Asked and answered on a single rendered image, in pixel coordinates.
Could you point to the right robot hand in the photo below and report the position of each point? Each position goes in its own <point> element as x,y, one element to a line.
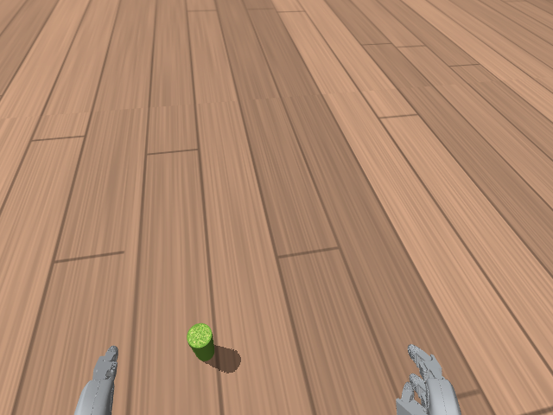
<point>437,394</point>

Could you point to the cup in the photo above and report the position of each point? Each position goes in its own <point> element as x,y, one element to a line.
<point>200,340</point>

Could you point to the left robot hand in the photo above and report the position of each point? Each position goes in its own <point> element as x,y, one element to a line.
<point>97,396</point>

